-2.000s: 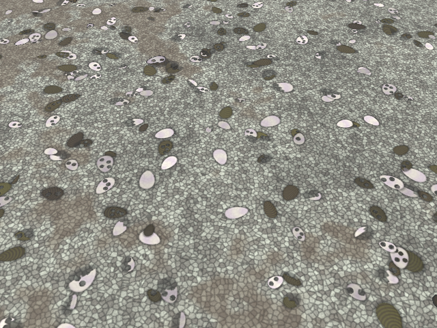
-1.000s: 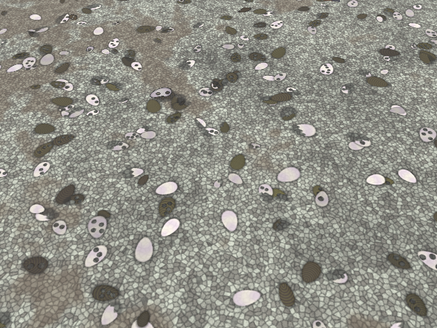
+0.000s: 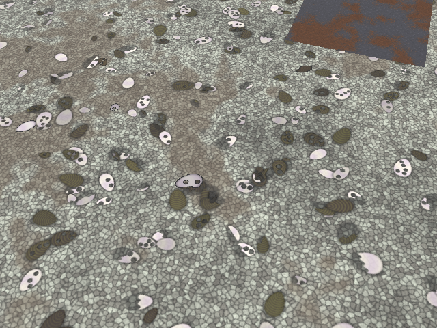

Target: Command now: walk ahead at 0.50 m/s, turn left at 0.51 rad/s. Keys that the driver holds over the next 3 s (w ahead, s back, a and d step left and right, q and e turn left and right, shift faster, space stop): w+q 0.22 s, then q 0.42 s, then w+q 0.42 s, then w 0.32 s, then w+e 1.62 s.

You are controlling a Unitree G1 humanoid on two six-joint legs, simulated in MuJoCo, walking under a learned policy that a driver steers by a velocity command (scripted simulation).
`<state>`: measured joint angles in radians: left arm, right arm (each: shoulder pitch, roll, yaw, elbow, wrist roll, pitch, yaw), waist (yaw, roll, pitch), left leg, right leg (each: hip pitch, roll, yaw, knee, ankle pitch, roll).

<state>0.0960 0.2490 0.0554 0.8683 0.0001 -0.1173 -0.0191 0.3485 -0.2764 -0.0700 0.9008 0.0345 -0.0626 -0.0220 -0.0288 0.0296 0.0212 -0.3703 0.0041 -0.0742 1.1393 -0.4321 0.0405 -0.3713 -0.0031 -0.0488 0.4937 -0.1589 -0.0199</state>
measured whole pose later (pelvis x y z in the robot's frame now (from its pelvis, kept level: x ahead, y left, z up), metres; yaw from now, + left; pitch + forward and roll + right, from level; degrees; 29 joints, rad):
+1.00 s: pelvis +0.36 +0.06 +0.00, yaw +35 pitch +3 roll +0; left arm 0.23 0.29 0.07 0.78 0.01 -0.08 0.01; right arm 0.24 -0.30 -0.07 0.63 0.02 0.00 -0.01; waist 0.01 0.04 -0.05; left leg -0.49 -0.11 -0.13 0.91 -0.42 0.05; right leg -0.27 0.00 0.02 0.49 -0.26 0.00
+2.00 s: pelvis +0.75 +0.40 -0.01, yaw +26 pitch +2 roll +0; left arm 0.19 0.30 0.07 0.67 -0.02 -0.05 -0.04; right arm 0.24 -0.29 -0.05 0.77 0.02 -0.10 0.00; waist 0.00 0.00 0.07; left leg -0.34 0.03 -0.02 1.23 -0.42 0.00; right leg -0.43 0.09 -0.02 0.58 -0.18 -0.11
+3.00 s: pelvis +1.26 +0.54 -0.01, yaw -9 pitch +1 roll +1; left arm 0.20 0.30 0.07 0.60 -0.02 -0.04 -0.04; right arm 0.23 -0.32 -0.05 0.79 0.02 -0.10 0.01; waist -0.02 0.01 0.08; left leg -0.36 0.06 -0.02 1.20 -0.41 0.00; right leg -0.41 0.08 -0.01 0.56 -0.18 -0.09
